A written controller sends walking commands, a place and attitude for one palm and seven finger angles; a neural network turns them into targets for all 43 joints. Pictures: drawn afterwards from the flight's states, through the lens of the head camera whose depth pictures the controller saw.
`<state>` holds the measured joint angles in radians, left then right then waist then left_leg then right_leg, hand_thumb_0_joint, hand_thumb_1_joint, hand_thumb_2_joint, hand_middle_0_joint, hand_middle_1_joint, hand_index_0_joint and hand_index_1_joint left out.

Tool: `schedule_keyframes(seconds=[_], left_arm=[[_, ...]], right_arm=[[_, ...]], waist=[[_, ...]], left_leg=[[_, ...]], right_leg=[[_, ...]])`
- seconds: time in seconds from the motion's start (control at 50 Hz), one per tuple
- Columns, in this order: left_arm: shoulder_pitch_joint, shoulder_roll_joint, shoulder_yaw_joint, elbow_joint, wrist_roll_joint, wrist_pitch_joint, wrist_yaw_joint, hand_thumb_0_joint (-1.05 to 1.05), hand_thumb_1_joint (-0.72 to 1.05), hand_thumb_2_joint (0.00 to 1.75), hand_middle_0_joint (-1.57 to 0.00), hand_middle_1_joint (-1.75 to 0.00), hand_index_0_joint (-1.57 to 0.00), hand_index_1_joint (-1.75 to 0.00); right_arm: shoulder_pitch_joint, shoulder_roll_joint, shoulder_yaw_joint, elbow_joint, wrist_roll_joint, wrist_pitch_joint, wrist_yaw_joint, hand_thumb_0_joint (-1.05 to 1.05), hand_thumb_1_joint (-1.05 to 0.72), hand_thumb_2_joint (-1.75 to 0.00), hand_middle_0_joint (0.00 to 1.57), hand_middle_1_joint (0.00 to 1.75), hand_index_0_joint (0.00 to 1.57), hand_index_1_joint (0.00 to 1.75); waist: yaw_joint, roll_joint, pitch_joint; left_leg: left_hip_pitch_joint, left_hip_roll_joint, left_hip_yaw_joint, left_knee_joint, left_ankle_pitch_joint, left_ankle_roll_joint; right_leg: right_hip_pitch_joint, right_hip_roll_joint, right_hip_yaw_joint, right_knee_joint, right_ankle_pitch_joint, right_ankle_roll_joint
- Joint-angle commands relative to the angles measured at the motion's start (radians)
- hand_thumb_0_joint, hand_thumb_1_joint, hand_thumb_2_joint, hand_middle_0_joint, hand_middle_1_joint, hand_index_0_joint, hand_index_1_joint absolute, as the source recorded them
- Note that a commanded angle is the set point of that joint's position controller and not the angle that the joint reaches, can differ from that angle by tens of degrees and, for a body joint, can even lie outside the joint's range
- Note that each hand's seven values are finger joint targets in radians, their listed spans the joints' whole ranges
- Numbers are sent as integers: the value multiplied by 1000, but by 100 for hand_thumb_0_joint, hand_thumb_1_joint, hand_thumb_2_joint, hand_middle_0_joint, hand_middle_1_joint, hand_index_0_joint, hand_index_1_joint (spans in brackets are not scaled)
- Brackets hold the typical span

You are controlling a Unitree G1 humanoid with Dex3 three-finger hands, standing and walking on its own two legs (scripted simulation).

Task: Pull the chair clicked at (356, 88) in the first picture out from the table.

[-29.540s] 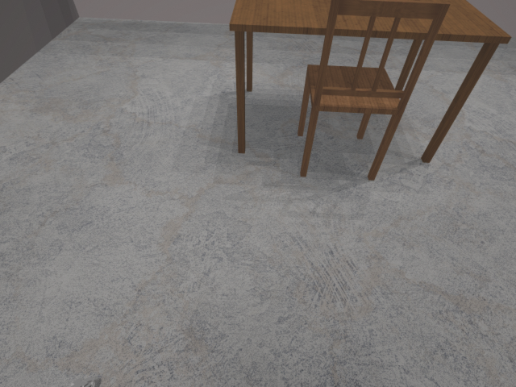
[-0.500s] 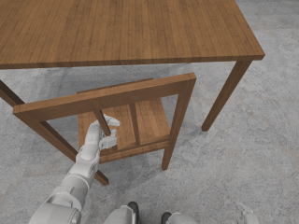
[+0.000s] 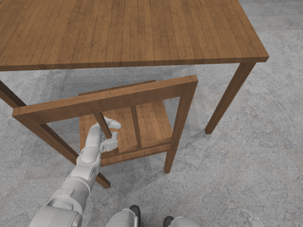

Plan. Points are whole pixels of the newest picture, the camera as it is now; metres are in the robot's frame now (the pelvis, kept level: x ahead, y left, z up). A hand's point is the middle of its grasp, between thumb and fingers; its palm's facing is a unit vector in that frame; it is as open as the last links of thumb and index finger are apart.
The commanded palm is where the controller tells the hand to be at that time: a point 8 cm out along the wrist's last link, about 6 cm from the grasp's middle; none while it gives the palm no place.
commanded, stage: step backward, pulling the chair out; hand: left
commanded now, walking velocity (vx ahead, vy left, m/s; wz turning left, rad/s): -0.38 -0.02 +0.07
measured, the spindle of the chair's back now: (108, 135) +0.38 +0.15 -0.07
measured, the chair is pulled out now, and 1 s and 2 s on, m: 0.13 0.14 0.14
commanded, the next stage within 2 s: stop walking, hand still on the chair in 0.40 s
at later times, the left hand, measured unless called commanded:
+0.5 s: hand (114, 142) +0.35 +0.12 -0.06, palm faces -0.03 -0.98 -0.19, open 5.0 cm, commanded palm +0.33 +0.17 -0.04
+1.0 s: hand (114, 141) +0.35 +0.12 -0.06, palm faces -0.03 -0.99 -0.16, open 5.2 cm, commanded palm +0.34 +0.17 -0.04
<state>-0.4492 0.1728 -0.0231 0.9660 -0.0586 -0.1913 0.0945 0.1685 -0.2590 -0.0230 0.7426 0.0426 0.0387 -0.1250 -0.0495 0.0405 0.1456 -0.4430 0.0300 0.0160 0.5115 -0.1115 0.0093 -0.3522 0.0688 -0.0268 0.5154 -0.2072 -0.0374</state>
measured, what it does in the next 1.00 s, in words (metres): shifts its weight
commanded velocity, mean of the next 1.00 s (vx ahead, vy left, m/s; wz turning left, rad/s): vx -0.18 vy -0.01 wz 0.04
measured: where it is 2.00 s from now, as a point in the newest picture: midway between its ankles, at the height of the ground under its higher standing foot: outside the picture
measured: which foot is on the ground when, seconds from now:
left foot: down 0.00-1.00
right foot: down 0.00-1.00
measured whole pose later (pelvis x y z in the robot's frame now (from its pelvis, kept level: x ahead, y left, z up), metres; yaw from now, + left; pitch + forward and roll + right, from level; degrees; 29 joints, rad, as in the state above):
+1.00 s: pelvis +0.06 +0.01 +0.01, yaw +0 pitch +0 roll +0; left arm -0.24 0.12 -0.07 0.82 -0.06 -0.05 0.08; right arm 0.19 -0.22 0.03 0.67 0.02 0.05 -0.13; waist -0.02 0.04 0.07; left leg -0.26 0.01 0.04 0.43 -0.17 0.02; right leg -0.16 0.05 0.00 0.41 -0.25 -0.03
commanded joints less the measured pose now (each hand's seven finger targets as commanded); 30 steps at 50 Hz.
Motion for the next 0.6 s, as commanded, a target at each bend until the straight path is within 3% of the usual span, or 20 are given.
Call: schedule_keyframes(seconds=[0.0,0.2,0.32,0.36,0.44,0.48,0.5,0.54,0.58], left_arm=[[-342,173,19,-213,20,-56,9,0,90,90,-50,-145,-50,-145],[-333,163,23,-229,17,-57,3,0,90,90,-50,-145,-50,-145],[-338,191,34,-213,21,-52,9,0,90,90,-50,-145,-50,-145],[-336,206,41,-200,24,-50,13,0,90,90,-50,-145,-50,-145],[-343,199,39,-188,25,-52,11,0,90,90,-50,-145,-50,-145],[-352,179,24,-207,22,-54,8,0,90,90,-50,-145,-50,-145],[-397,191,26,-392,15,-67,7,0,90,90,-50,-145,-50,-145],[-323,188,33,-379,4,-30,8,0,90,90,-50,-145,-50,-145],[-289,161,17,-372,-1,0,5,0,90,90,-50,-145,-50,-145]], right_arm=[[1,-124,-32,-111,-2,-30,-10,0,-90,-90,20,30,20,30],[-5,-117,-33,-125,-13,-38,-6,0,-90,-90,20,30,20,30],[8,-111,-32,-119,-4,-44,-3,0,-90,-90,20,30,20,30],[10,-114,-32,-109,-4,-44,-5,0,-90,-90,20,30,20,30],[-3,-126,-31,-106,-6,-41,-10,0,-90,-90,20,30,20,30],[-4,-121,-27,-111,-5,-40,-9,0,-90,-90,20,30,20,30],[-19,-103,-21,-164,-6,-35,-12,0,-90,-90,20,30,20,30],[-32,-106,-13,-190,-7,-20,-20,0,-90,-90,20,30,20,30],[-23,-98,-5,-203,-7,-11,-22,0,-90,-90,20,30,20,30]], waist=[[7,31,-468],[11,66,-463],[1,-46,-456],[1,-40,-450],[4,-4,-433],[8,21,-447],[14,38,-490],[24,68,-489],[26,51,-471]], left_leg=[[281,116,-143,-39,137,47],[249,144,-165,-69,73,58],[287,66,-69,39,46,8],[303,58,-58,49,55,-2],[304,90,-113,-9,114,27],[288,112,-139,-39,113,43],[313,125,-153,-62,101,48],[316,126,-152,-75,37,53],[316,117,-134,-75,-21,44]], right_leg=[[68,-116,107,-58,69,62],[85,-102,104,-32,-4,33],[47,-185,153,-150,66,42],[39,-199,146,-153,105,49],[24,-143,109,-114,57,75],[47,-123,105,-78,35,67],[97,-119,105,-71,19,61],[113,-116,114,-88,-50,50],[119,-124,117,-125,-94,42]])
